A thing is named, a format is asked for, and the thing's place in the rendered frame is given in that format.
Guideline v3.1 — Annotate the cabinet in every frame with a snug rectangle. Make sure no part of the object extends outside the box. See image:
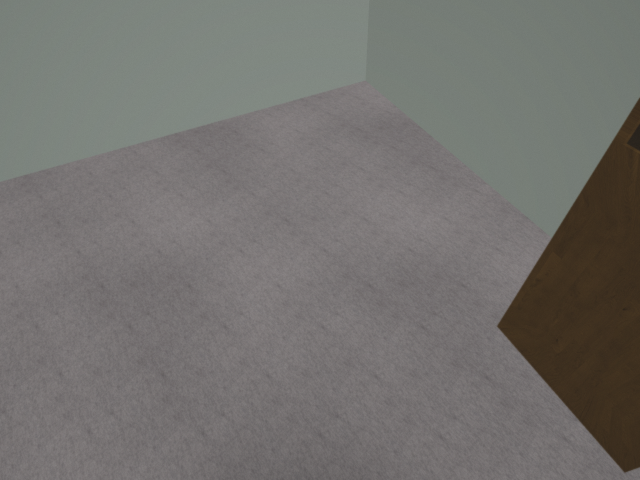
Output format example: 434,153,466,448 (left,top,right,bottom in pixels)
497,98,640,472

